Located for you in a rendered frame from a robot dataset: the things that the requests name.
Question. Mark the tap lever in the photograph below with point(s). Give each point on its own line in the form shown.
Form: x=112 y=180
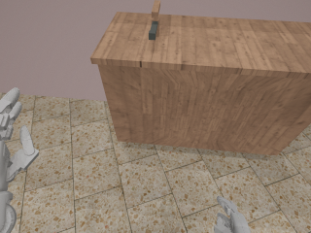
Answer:
x=152 y=32

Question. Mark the right robot hand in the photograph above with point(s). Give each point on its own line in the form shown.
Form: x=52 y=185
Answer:
x=236 y=223

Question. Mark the left robot hand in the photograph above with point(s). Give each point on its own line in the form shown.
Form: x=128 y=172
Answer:
x=10 y=109

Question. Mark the counter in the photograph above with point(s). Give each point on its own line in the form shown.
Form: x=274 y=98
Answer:
x=210 y=83

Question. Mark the left robot forearm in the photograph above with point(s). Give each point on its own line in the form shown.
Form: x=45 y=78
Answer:
x=8 y=215

